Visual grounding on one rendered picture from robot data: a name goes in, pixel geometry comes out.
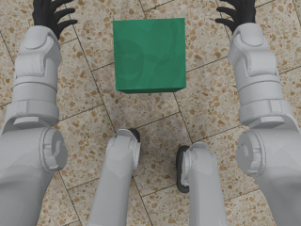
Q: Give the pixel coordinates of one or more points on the robot right upper arm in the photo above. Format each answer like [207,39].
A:
[272,156]

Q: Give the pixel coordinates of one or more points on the carton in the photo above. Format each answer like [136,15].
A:
[149,55]

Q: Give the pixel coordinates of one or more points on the robot right forearm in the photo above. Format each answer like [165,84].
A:
[262,104]

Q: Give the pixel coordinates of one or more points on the robot left hand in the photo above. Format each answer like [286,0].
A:
[44,15]

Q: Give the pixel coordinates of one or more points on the left robot thigh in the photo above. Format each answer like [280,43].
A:
[110,203]

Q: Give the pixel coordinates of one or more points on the left robot shin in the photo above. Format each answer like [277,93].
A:
[120,132]

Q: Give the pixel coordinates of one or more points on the robot left upper arm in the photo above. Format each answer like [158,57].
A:
[29,159]

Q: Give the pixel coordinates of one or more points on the robot left forearm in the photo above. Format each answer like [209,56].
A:
[35,82]

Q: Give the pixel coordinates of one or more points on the robot right hand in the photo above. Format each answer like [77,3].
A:
[243,13]

